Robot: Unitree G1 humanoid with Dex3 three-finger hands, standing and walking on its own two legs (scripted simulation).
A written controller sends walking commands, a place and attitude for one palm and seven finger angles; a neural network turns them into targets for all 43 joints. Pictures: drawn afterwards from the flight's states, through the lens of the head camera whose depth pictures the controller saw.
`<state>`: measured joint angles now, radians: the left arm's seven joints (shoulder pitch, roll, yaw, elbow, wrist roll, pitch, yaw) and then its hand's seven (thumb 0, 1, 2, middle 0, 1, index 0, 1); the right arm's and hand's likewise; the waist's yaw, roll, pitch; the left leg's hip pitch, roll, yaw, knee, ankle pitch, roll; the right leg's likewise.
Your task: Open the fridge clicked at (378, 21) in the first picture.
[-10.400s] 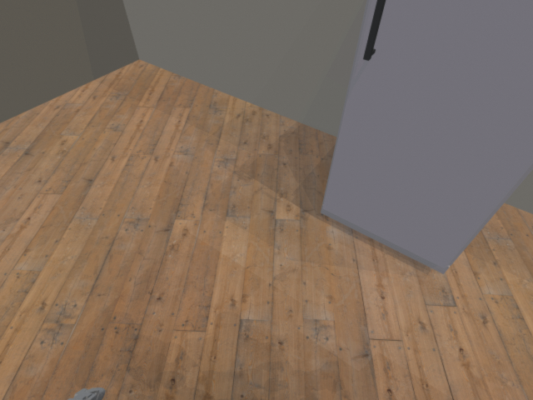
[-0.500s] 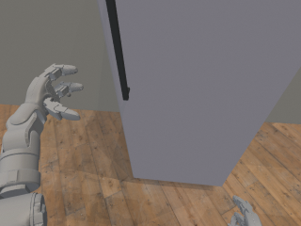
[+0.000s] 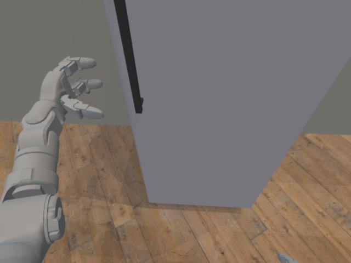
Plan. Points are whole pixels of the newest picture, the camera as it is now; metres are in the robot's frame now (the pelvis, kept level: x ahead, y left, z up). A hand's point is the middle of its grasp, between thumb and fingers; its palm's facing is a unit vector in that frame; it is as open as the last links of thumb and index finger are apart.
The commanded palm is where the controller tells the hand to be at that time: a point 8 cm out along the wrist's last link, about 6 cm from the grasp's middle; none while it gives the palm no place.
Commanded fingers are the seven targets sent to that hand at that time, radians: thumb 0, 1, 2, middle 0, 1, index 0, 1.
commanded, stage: move the hooked fingers beside the handle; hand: left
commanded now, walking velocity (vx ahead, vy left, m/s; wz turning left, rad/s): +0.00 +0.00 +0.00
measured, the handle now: (129, 45) +0.52 +0.12 +0.25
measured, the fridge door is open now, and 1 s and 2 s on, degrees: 0 0 0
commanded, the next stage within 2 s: feel for the door with the fingertips in 0.96 s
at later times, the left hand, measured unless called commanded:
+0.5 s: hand (96, 89) +0.44 +0.19 +0.18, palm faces -0.01 -1.00 +0.00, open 14.0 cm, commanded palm +0.42 +0.24 +0.19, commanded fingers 0.00 -0.50 0.30 -0.30 -1.20 -0.30 -1.20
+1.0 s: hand (96, 87) +0.45 +0.19 +0.18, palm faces +0.00 -1.00 +0.01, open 14.0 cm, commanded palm +0.43 +0.25 +0.18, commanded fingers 0.00 -0.50 0.30 -0.30 -1.20 -0.30 -1.20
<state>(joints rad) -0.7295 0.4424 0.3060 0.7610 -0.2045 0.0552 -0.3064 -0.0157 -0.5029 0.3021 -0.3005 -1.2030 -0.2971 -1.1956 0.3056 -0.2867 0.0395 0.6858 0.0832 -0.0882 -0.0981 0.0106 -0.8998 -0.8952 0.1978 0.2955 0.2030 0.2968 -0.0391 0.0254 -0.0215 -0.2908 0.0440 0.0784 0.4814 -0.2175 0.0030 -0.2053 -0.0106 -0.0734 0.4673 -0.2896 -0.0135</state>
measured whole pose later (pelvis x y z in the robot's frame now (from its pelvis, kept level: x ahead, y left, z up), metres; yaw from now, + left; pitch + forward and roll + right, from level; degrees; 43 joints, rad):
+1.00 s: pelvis +0.00 +0.00 +0.00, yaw -1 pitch +4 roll +0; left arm -0.86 0.47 0.34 1.00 -0.17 -0.06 -0.28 -0.02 -0.50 0.30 -0.30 -1.20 -0.30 -1.20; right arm 0.34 -0.29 0.04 0.68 0.08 -0.06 -0.09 0.01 -0.90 -0.90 0.20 0.30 0.20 0.30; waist -0.07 0.02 -0.03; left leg -0.36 0.06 0.09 0.52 -0.23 0.00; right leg -0.28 0.00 -0.06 0.50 -0.30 -0.02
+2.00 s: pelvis +0.00 +0.00 +0.00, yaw +0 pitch +5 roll +0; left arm -0.96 0.42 0.29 1.05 -0.15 -0.09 -0.21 -0.02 -0.50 0.30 -0.34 -1.23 -0.33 -1.22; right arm 0.38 -0.29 0.01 0.72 0.06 -0.06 -0.07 0.01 -0.90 -0.90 0.20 0.30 0.20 0.30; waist -0.08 0.03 -0.03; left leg -0.40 0.06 0.08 0.54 -0.23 0.00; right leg -0.32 0.00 -0.07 0.52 -0.30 -0.02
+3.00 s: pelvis +0.00 -0.01 +0.00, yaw +0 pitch +4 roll +0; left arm -0.88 0.29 0.22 0.89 -0.15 -0.02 -0.11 -0.02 -0.50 0.30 -0.30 -1.20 -0.30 -1.20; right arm 0.31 -0.27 0.02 0.69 0.06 -0.06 -0.06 0.01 -0.90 -0.90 0.20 0.30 0.20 0.30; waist -0.06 0.03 -0.03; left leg -0.35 0.05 0.07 0.52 -0.23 -0.01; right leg -0.27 0.00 -0.07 0.51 -0.30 -0.02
